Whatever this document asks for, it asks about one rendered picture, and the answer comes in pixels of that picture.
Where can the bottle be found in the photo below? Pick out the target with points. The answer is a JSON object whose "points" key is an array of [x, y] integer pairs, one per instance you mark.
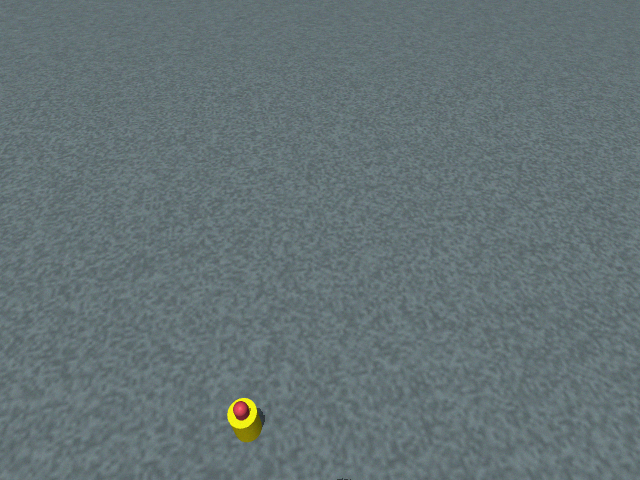
{"points": [[244, 419]]}

